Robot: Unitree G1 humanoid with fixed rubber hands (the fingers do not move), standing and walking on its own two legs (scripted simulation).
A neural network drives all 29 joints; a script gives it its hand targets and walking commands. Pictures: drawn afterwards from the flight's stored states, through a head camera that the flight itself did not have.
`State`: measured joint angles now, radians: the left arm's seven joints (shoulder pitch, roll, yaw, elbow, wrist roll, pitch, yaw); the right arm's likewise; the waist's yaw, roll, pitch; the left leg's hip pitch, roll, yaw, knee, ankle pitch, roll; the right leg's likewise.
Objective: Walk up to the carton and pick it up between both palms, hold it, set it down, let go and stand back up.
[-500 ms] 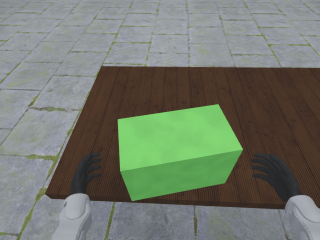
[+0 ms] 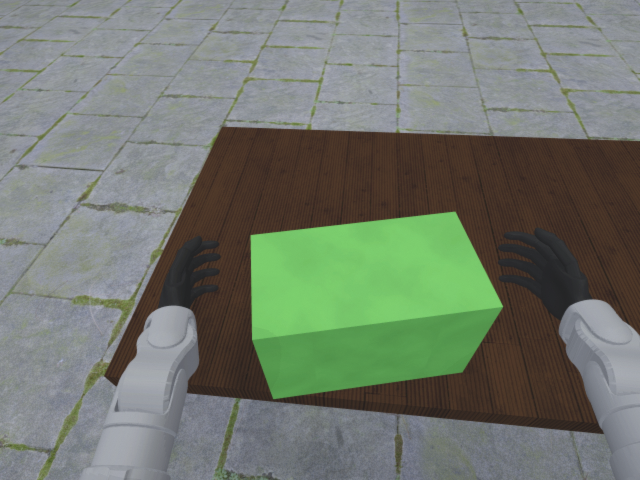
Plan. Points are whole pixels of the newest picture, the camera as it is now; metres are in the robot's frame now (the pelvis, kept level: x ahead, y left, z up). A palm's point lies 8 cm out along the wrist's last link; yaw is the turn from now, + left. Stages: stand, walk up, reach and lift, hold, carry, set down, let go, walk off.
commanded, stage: reach and lift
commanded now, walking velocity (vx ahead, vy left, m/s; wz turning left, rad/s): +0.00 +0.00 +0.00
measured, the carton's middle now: (362, 307) +0.38 +0.01 -0.04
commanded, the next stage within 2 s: none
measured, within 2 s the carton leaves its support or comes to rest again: neither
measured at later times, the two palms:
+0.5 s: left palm (179, 247) +0.35 +0.24 +0.11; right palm (542, 231) +0.42 -0.20 +0.10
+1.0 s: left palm (179, 304) +0.33 +0.27 +0.01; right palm (516, 263) +0.43 -0.20 +0.03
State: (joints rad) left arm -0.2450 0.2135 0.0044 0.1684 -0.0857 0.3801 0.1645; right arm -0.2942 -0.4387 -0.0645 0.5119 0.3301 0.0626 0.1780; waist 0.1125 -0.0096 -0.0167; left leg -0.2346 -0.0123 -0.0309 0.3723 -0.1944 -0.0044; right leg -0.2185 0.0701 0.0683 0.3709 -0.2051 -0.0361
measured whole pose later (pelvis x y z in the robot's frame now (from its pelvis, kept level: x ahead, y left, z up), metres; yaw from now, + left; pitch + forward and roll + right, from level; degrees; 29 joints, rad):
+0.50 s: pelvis +0.00 +0.00 +0.00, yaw +0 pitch +4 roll +0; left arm -0.58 0.22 0.03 0.42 -0.09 0.46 0.16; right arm -0.65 -0.45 -0.06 0.83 0.33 0.14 0.16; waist 0.14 -0.01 -0.02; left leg -0.24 -0.01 -0.03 0.37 -0.19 0.00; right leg -0.22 0.07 0.07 0.37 -0.20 -0.04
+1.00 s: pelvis -0.01 +0.00 -0.01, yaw +0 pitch +15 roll +0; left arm -0.54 0.22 0.03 0.88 -0.09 -0.11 0.12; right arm -0.74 -0.45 0.06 1.21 0.33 -0.23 0.15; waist 0.17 -0.01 -0.12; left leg -0.54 -0.01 -0.03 0.47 -0.20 0.00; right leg -0.52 0.08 0.07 0.45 -0.20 -0.04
